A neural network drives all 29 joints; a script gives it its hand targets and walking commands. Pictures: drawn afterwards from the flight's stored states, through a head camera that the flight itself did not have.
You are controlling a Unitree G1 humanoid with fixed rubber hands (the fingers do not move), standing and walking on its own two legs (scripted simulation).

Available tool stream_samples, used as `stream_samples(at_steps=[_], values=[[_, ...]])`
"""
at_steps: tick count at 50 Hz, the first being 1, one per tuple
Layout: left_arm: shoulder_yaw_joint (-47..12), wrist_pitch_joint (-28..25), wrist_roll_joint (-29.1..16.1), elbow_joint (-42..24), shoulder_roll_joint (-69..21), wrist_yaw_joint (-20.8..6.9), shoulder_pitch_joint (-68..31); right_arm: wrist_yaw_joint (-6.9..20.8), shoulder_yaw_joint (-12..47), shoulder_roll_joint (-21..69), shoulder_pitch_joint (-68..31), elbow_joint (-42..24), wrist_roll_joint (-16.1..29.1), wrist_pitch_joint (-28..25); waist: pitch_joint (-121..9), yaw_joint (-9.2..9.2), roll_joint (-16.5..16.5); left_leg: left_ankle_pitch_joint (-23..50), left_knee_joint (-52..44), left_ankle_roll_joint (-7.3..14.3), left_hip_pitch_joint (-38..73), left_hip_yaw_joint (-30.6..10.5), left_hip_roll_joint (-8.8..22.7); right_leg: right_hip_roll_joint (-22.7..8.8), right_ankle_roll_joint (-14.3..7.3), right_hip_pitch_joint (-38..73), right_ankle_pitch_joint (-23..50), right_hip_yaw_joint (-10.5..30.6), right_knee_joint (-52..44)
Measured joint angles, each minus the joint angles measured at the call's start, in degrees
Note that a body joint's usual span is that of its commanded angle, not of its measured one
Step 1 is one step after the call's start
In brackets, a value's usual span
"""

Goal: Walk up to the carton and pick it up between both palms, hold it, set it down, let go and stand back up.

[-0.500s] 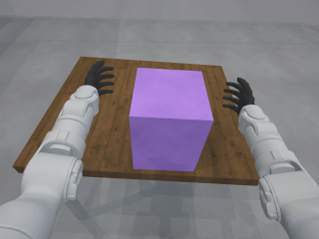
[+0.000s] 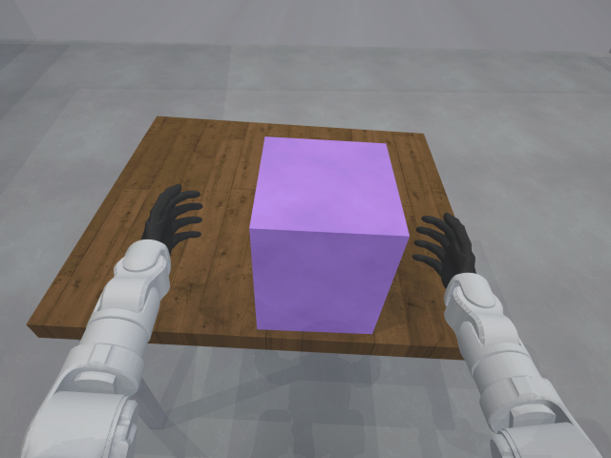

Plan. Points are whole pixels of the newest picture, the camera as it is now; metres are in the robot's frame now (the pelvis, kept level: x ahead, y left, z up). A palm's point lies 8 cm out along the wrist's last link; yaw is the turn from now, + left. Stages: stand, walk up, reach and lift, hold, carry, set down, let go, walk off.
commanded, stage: set down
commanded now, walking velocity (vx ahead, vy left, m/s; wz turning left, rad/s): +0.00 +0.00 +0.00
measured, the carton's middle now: (320, 238) +0.44 -0.03 +0.02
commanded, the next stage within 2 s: let go in 1.64 s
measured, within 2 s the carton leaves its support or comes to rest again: neither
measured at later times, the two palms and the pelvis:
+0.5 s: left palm (152, 317) +0.29 +0.21 +0.02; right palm (461, 341) +0.26 -0.22 +0.02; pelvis +0.01 +0.00 +0.00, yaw +0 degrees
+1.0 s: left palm (149, 359) +0.25 +0.21 -0.03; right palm (461, 376) +0.23 -0.22 -0.02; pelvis +0.02 +0.00 +0.00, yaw +0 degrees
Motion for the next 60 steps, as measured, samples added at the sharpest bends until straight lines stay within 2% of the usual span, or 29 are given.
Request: stream_samples(at_steps=[7,15,25,35,48,60], values=[[0.0,-2.0,0.0,-6.3,-1.1,-0.5,9.1,1.0,-0.3,0.0,9.1,-6.5,0.0,-2.3,0.6,0.11,0.8,-0.4,-0.3,0.0,1.9,0.0,0.0,0.0,0.1,2.2,-0.1,0.0,-0.9],[-0.4,-6.2,0.0,-8.5,-2.1,-0.5,15.6,2.2,-0.6,0.1,16.3,-11.8,-0.5,-4.0,1.4,0.19,0.5,-0.4,-0.5,0.0,2.5,0.0,0.0,0.0,0.0,2.7,-0.2,0.0,-0.9],[-1.9,-12.5,0.0,-9.0,-2.8,-0.1,22.7,3.4,-0.6,1.5,23.3,-12.7,-2.2,-8.1,2.0,0.51,-0.5,-0.7,-0.6,0.0,2.8,0.0,0.0,0.0,-0.1,2.9,-0.5,0.0,-0.9],[-3.5,-16.0,0.0,-9.3,-3.0,0.4,29.1,3.7,-0.8,1.8,28.5,-12.7,-3.7,-11.9,2.5,0.54,0.9,-1.4,-0.6,0.0,3.5,0.0,0.0,0.0,-0.1,3.6,-1.3,0.0,-0.9],[-3.5,-16.0,0.0,-7.5,-3.0,-0.8,31.0,3.7,-0.8,1.9,31.0,-12.7,-6.5,-11.7,4.5,0.55,0.7,-1.7,-0.6,0.0,4.0,0.0,0.0,0.0,0.0,4.1,-1.6,0.0,-0.9],[-3.5,-9.5,2.0,-8.9,-3.0,-1.1,34.3,3.7,-1.8,1.9,33.1,-12.6,-9.4,-9.7,5.7,0.93,1.5,-2.1,-0.6,0.0,5.8,0.0,0.0,0.0,-0.1,6.0,-2.0,0.0,-0.9]])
